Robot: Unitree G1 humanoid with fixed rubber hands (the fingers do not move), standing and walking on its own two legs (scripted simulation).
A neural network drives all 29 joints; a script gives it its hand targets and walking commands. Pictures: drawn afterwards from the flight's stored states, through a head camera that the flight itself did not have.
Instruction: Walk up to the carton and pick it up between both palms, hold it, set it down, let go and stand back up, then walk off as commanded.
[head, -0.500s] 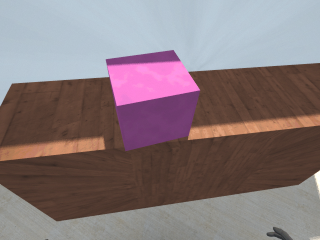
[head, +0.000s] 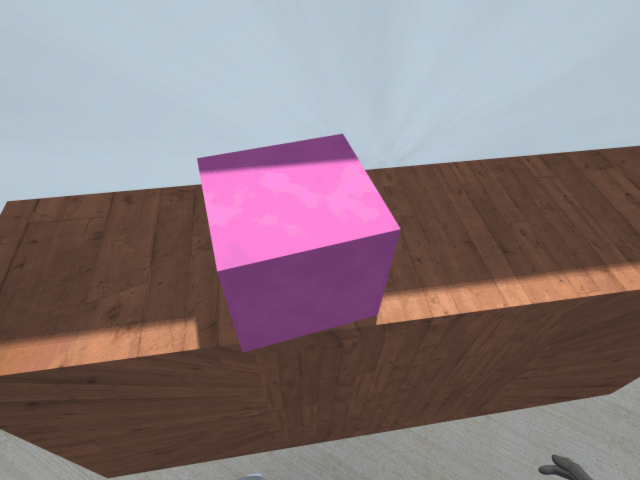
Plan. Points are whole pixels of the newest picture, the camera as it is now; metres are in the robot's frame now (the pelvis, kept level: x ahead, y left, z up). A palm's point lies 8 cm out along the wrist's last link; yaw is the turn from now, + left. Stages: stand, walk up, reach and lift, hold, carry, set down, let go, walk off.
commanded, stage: walk up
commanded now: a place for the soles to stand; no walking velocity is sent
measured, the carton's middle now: (293, 241) +0.46 +0.05 +0.03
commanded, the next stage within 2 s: none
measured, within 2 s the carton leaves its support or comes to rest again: neither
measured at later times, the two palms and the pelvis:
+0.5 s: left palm out of the picture +0.06 +0.39 -0.10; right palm out of the picture +0.11 -0.24 -0.05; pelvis +0.02 +0.07 +0.01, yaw +1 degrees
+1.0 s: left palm out of the picture +0.05 +0.29 -0.09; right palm out of the picture +0.12 -0.32 -0.09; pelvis +0.02 -0.01 +0.00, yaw +0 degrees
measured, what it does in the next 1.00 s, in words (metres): steps on the spot: left foot, then right foot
